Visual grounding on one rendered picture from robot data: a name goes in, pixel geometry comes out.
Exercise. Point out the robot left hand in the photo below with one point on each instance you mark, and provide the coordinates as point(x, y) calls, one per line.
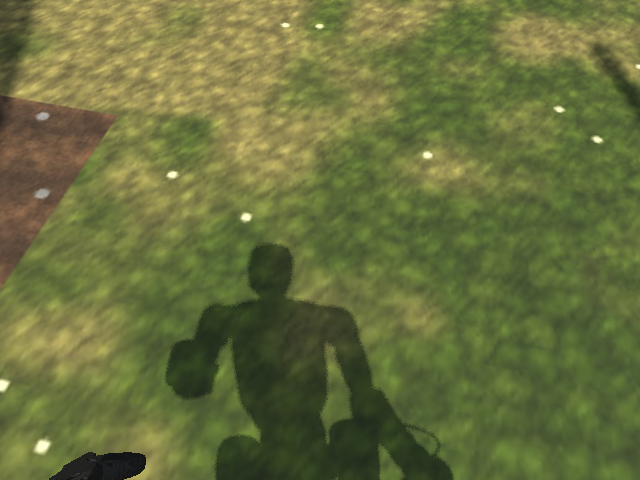
point(111, 466)

